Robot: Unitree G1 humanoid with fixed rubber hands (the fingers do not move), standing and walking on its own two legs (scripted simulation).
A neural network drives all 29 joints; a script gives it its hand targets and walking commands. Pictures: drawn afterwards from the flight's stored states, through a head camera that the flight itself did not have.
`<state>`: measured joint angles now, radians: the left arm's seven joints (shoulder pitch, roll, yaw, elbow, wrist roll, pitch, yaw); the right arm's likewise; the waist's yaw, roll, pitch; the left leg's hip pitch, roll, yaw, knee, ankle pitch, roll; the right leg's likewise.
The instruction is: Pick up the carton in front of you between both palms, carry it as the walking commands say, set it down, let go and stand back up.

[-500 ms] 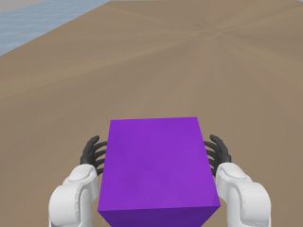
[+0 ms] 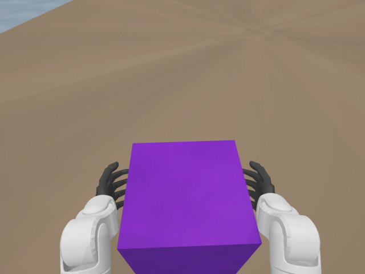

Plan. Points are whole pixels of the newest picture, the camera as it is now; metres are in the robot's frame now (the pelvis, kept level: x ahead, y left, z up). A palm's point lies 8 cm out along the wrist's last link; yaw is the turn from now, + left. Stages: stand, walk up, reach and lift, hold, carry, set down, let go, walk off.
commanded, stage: carry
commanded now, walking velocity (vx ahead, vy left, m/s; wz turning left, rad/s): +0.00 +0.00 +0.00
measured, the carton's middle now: (185, 214) +0.25 +0.00 +0.03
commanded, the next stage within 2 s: hold in 1.50 s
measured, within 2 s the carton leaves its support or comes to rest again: neither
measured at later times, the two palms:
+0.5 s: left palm (124, 173) +0.31 +0.13 +0.10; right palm (264, 176) +0.30 -0.17 +0.10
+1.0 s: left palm (128, 188) +0.29 +0.13 +0.07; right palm (267, 192) +0.28 -0.17 +0.07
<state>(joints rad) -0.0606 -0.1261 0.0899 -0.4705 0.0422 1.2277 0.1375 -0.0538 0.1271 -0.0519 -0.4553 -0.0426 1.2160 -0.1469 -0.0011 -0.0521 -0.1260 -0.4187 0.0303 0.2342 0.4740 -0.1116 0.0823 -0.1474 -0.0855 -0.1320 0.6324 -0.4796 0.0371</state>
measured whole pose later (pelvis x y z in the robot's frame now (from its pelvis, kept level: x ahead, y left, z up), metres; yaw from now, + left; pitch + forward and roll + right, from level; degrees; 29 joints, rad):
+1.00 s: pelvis +0.03 -0.02 +0.00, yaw -1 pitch +2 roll +0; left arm -0.12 -0.13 0.10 -0.16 0.15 1.05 0.07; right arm -0.11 0.13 -0.09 -0.16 -0.14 1.05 -0.07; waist 0.00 -0.01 -0.12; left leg -0.37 0.09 0.22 0.52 -0.17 0.03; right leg -0.16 -0.03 -0.10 0.51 -0.38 -0.01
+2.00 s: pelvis -0.02 -0.01 +0.00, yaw -7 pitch -5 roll +0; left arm -0.54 -0.18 0.48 0.43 0.38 0.57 -0.02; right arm -0.57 0.19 -0.49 0.58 -0.40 0.47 0.05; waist 0.04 -0.07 0.17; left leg -0.29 0.00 0.01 0.50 -0.13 0.00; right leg -0.15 0.03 0.06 0.58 -0.34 -0.02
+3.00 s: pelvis -0.07 -0.02 -0.22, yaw -10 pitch +47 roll -2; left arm -0.95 -0.09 0.58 0.47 0.25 0.32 0.05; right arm -1.10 -0.04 -0.34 0.76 -0.19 0.27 -0.03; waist 0.10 -0.08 -0.10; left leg -1.99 0.03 -0.04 1.50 -0.33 -0.02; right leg -1.84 0.10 0.00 1.65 -0.62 -0.01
